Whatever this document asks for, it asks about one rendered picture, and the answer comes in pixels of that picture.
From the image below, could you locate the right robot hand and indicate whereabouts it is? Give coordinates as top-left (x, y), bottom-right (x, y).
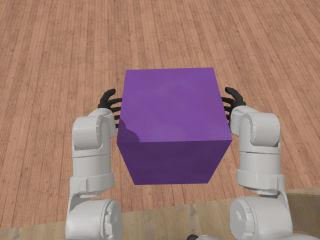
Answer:
top-left (221, 87), bottom-right (246, 128)

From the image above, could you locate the carton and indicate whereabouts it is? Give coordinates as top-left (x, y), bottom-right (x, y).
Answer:
top-left (116, 67), bottom-right (233, 185)

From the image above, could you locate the right robot forearm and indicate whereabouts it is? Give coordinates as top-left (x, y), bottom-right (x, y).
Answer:
top-left (229, 105), bottom-right (293, 232)

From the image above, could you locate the left robot forearm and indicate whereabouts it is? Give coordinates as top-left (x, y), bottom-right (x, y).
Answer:
top-left (65, 108), bottom-right (117, 237)

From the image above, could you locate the robot left upper arm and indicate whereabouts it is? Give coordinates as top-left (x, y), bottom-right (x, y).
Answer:
top-left (54, 198), bottom-right (123, 240)

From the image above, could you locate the left robot hand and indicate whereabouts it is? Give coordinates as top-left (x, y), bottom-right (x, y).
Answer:
top-left (98, 88), bottom-right (122, 129)

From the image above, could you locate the robot right upper arm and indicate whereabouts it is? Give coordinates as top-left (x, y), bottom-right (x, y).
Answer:
top-left (230, 196), bottom-right (320, 240)

